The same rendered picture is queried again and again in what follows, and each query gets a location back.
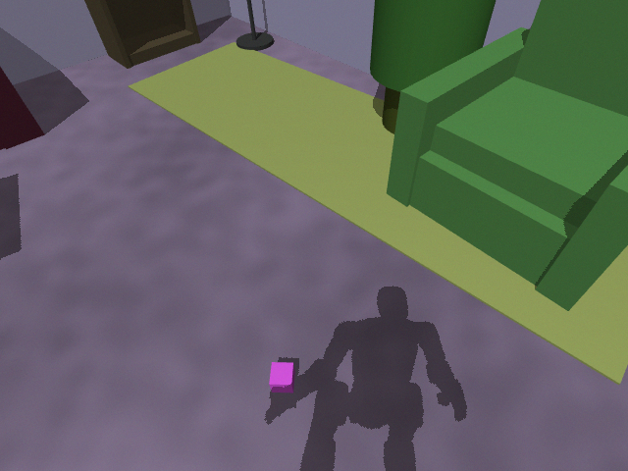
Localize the potted plant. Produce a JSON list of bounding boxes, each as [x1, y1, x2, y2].
[[370, 0, 496, 134]]

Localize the floor lamp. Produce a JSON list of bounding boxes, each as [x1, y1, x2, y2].
[[236, 0, 274, 51]]

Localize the cube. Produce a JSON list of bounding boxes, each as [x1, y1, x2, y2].
[[269, 362, 295, 393]]

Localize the armchair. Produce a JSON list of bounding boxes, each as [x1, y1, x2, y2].
[[387, 0, 628, 311]]

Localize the bookshelf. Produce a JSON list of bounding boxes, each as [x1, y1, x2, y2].
[[84, 0, 201, 69]]

